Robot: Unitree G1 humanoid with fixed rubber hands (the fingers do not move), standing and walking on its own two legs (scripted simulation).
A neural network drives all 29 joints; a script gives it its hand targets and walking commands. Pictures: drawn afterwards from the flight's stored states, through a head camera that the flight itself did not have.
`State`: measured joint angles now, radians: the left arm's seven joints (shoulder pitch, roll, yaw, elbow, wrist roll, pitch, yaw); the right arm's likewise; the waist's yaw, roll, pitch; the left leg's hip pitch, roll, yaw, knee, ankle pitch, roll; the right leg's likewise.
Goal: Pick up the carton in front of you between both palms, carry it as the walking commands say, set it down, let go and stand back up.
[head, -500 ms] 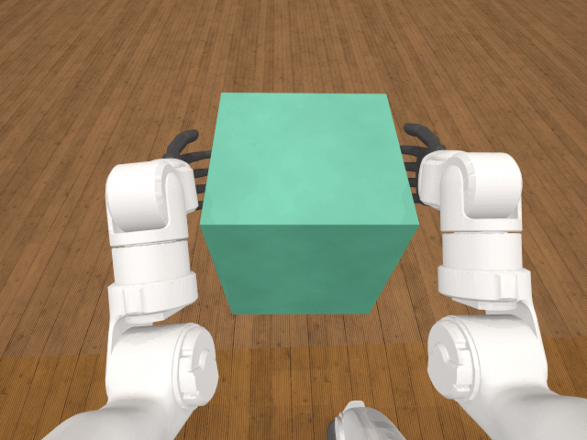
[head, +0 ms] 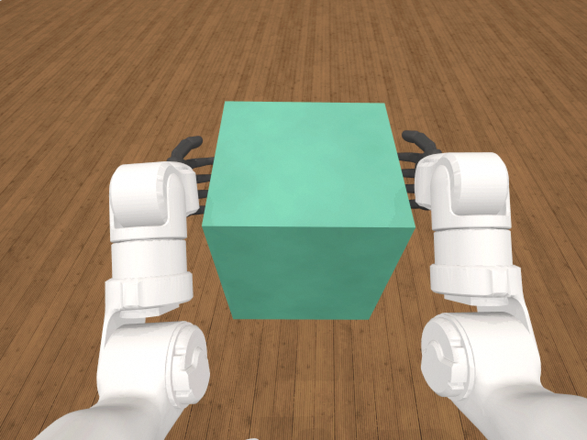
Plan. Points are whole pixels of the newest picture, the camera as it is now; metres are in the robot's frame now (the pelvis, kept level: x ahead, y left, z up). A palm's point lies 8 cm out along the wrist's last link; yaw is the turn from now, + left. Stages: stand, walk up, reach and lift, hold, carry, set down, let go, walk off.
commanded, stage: carry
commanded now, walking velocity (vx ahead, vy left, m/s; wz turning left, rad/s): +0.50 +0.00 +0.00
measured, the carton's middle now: (302, 219) +0.40 +0.00 +0.09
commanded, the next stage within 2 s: none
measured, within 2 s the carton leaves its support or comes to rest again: neither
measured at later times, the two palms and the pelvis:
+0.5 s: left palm (222, 69) +0.67 +0.13 +0.19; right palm (389, 60) +0.69 -0.17 +0.19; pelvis +0.31 -0.04 +0.04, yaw +1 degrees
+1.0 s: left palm (238, 35) +0.96 +0.13 +0.13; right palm (363, 36) +0.94 -0.16 +0.13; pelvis +0.63 +0.00 +0.06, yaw -2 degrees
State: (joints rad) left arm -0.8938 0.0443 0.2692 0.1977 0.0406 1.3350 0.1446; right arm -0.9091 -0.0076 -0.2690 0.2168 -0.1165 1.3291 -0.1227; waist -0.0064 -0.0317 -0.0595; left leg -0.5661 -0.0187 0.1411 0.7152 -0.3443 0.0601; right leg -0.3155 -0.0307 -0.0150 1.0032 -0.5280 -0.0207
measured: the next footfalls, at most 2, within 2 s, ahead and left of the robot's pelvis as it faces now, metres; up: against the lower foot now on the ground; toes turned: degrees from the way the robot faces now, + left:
right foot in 0.32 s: +0.38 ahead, -0.11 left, +0.01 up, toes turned -5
left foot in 0.78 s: +0.67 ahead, +0.08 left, +0.01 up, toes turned +7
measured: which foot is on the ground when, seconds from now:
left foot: down 0.00-0.36, up 0.38-0.76, down 0.78-1.00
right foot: up 0.00-0.30, down 0.32-0.80, up 0.82-1.00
